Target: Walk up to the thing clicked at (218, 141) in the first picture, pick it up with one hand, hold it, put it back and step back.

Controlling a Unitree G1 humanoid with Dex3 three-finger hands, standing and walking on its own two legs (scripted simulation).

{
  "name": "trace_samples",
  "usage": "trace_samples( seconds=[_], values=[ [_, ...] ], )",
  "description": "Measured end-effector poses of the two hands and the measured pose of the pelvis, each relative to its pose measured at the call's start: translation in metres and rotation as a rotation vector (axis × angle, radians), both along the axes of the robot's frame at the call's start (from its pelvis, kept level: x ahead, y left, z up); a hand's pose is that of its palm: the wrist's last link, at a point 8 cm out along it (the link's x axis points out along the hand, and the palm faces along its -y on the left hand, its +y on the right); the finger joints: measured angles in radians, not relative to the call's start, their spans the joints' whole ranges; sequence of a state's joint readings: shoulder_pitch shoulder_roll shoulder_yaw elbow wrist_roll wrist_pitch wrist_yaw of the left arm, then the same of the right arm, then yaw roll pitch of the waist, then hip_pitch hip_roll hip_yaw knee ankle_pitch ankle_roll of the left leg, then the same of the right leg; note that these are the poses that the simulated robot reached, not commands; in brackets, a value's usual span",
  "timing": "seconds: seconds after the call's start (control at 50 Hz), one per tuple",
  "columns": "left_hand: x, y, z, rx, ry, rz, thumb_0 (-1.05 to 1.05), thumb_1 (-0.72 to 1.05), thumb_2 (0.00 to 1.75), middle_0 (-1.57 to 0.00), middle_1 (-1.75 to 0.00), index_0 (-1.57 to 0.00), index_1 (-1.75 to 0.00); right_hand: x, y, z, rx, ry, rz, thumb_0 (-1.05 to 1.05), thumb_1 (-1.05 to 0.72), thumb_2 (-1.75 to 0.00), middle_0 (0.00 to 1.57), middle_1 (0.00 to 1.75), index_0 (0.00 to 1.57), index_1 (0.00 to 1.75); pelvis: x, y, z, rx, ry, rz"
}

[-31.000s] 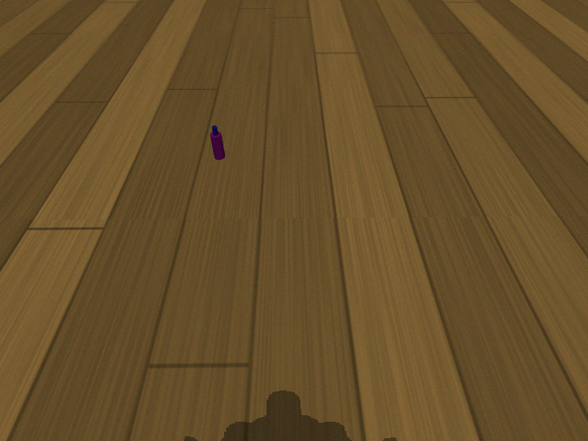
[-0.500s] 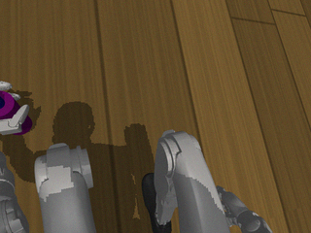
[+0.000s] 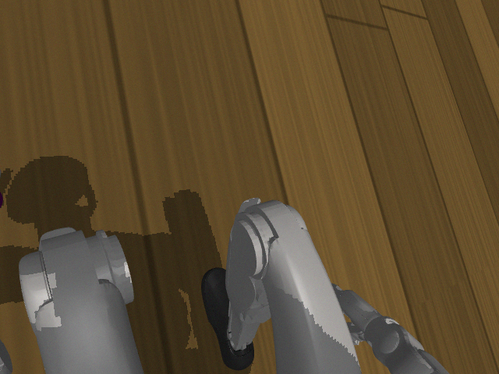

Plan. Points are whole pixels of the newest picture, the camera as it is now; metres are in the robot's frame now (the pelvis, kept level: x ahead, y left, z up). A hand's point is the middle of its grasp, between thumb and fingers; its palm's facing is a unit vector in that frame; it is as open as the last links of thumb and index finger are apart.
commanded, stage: lower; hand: left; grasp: from the side
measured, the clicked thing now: out of the picture +0.41 +0.31 -0.17
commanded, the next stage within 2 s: loosen in 0.32 s
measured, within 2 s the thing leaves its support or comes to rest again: rests again in 0.08 s
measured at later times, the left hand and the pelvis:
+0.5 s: hand out of the picture +0.41 +0.30 -0.17, palm faces +0.37 -0.93 +0.00, open 8.1 cm; pelvis +0.00 +0.00 +0.00, yaw -1 degrees
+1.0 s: hand out of the picture +0.41 +0.30 -0.17, palm faces +0.38 -0.93 +0.02, open 15.6 cm; pelvis +0.00 +0.01 +0.00, yaw -2 degrees
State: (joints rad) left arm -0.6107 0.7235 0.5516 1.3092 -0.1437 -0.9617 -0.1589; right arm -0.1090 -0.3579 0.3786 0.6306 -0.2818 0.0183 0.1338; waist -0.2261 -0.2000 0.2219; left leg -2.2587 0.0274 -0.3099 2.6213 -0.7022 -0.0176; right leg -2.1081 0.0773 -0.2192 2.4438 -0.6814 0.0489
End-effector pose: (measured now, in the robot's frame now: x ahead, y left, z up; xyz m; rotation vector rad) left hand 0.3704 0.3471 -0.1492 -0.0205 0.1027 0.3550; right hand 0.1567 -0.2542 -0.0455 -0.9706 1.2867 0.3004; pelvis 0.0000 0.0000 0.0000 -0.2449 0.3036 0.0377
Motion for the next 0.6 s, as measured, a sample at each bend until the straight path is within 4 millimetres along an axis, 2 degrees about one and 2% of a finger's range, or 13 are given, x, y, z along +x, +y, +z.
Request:
trace_samples(
  seconds=[0.18,0.48,0.6],
  values=[
    [0.0,-0.003,-0.015,-0.005,-0.01,0.022,0.01,-0.14,1.08,-0.83,-1.02,-0.84,-1.02,0.001,0.006,0.007,-0.028,0.01,0.055,0.0,-0.91,-0.9,0.2,0.3,0.21,0.3,-0.002,0.002,-0.002,-0.015,-0.027,-0.008],
    [0.002,0.0,-0.015,0.014,-0.029,0.024,0.0,-0.14,1.08,-0.83,-1.02,-0.84,-1.02,0.005,0.01,0.01,-0.042,0.011,0.099,0.0,-0.91,-0.9,0.2,0.3,0.21,0.3,-0.004,0.005,-0.003,-0.033,-0.047,-0.015],
    [0.0,0.0,-0.016,0.001,-0.044,0.045,-0.01,-0.11,0.93,-0.85,-0.95,-0.86,-0.94,0.006,0.014,0.012,-0.041,0.009,0.115,0.0,-0.91,-0.89,0.2,0.3,0.21,0.3,-0.005,0.005,-0.003,-0.036,-0.058,-0.017]
  ],
)
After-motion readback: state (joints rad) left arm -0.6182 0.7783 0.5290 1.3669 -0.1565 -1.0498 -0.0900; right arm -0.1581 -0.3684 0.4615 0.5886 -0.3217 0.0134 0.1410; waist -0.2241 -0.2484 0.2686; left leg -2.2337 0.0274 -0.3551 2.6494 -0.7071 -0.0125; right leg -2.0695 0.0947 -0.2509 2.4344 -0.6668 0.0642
